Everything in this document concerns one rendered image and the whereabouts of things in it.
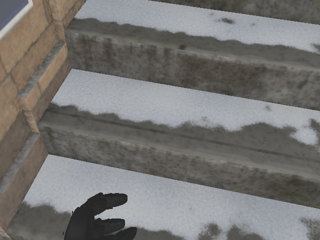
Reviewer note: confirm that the robot left hand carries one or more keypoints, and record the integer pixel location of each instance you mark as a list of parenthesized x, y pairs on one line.
[(83, 226)]

